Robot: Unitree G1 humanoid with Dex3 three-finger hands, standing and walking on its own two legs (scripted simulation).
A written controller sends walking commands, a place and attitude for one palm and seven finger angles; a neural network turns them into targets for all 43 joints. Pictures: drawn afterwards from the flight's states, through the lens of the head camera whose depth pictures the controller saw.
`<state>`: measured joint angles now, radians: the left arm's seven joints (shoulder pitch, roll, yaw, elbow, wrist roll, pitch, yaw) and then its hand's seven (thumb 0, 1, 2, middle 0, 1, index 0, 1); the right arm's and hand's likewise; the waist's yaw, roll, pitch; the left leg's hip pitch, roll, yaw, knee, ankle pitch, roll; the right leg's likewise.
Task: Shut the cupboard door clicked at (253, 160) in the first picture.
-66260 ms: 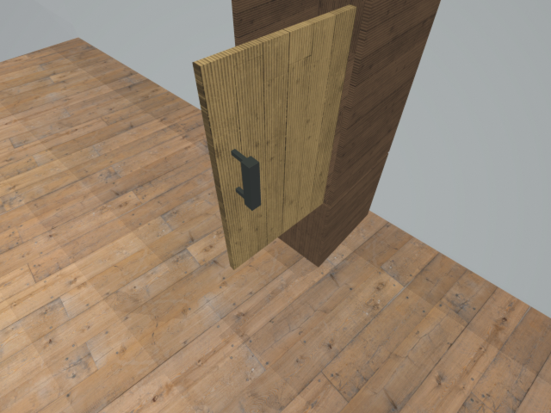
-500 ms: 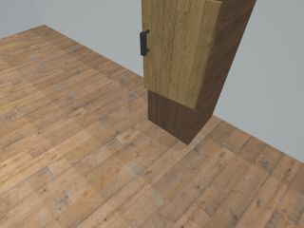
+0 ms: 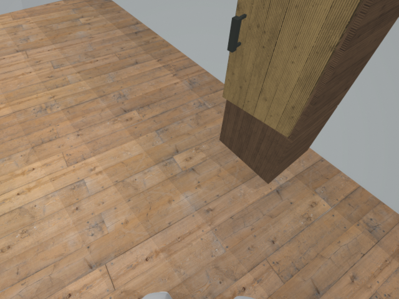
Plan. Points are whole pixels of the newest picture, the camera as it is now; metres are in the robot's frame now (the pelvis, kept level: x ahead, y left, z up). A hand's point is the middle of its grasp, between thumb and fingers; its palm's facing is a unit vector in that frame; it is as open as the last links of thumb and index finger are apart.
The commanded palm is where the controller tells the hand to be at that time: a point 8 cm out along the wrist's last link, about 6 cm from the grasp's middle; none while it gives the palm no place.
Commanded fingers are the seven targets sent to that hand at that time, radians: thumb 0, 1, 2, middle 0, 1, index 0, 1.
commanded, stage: walk to a spot facing it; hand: left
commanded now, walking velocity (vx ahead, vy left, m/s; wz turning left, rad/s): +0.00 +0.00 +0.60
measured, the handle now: (237, 32) +0.98 -0.11 +0.02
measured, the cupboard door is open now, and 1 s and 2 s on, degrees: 7 7 7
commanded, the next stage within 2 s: turn to face it in 1.64 s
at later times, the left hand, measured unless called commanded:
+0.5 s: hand out of the picture +0.00 +0.16 -0.14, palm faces +0.30 -0.90 -0.30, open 7.4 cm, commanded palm none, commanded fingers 0.00 0.90 0.90 -0.20 -0.30 -0.20 -0.30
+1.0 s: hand out of the picture +0.05 +0.22 -0.13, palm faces +0.55 -0.79 -0.27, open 7.4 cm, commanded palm none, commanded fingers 0.00 0.90 0.90 -0.20 -0.30 -0.20 -0.30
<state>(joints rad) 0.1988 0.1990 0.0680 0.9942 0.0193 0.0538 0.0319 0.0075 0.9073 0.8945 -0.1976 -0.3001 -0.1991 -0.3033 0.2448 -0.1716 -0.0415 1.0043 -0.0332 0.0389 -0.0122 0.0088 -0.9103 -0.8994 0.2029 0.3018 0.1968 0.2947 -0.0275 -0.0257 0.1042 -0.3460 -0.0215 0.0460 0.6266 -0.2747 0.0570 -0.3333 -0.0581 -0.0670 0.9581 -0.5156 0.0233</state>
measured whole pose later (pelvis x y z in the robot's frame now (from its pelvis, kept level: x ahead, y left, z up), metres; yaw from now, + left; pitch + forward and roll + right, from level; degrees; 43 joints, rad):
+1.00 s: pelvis +0.08 -0.02 +0.01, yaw +36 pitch +1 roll +1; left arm 0.18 0.25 0.07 0.85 0.03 0.00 -0.04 0.01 0.91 0.90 -0.20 -0.30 -0.20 -0.30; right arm 0.30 -0.21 -0.04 0.96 -0.03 0.02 0.01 0.01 -0.91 -0.90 0.21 0.30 0.20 0.30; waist -0.03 0.02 0.06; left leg -0.20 -0.02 -0.09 0.52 -0.34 0.00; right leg -0.41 -0.06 -0.05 0.66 -0.29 0.06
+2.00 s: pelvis +0.33 +0.28 +0.00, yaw +60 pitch +0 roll +0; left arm 0.14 0.17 0.03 0.91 0.02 -0.03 0.00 0.01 0.91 0.90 -0.19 -0.30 -0.20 -0.30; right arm 0.34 -0.16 -0.03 1.06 -0.01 -0.02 -0.03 0.01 -0.91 -0.90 0.20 0.30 0.20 0.30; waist -0.03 0.02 0.08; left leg -0.12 -0.02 0.04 0.66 -0.47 0.03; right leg -0.37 0.00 -0.05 0.59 -0.21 -0.03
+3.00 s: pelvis +0.33 +0.34 +0.01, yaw +26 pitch +0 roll +0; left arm 0.19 0.22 0.06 0.87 0.03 0.06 -0.02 0.01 0.90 0.89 -0.20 -0.30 -0.20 -0.30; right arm 0.19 -0.25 -0.05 0.88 -0.01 0.05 -0.02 0.01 -0.91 -0.90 0.20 0.30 0.20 0.29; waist -0.01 -0.02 0.08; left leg -0.40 0.05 0.04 0.77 -0.39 -0.07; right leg -0.29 0.01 0.08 0.56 -0.28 0.02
